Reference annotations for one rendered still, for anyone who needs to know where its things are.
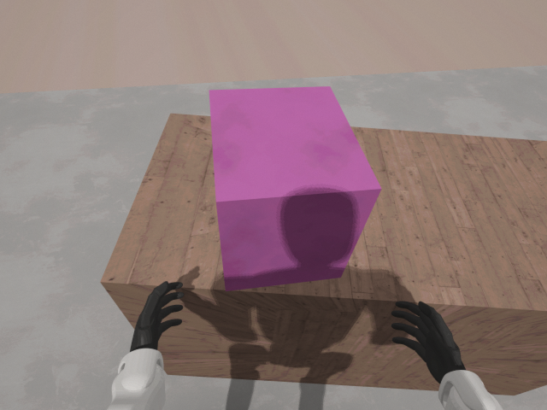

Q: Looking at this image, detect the robot left hand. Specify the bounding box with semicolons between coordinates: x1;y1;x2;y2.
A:
130;281;184;352

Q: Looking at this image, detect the robot right hand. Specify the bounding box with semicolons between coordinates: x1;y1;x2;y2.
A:
391;301;466;384

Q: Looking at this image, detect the pedestal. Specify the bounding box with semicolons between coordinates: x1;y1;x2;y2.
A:
100;114;547;395

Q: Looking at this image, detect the left robot forearm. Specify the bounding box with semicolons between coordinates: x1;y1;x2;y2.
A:
107;348;166;410

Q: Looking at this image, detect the carton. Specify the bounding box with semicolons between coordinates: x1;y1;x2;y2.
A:
209;86;381;291

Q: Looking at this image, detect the right robot forearm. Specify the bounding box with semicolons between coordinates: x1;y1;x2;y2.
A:
438;370;503;410

